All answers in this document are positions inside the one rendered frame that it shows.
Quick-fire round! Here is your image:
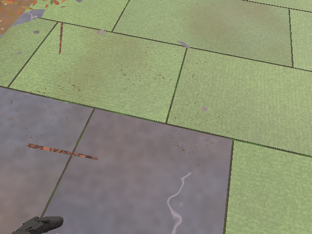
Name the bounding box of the left robot hand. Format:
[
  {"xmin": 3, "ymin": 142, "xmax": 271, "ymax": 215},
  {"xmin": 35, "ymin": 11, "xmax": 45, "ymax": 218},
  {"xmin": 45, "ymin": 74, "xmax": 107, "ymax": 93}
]
[{"xmin": 12, "ymin": 216, "xmax": 63, "ymax": 234}]

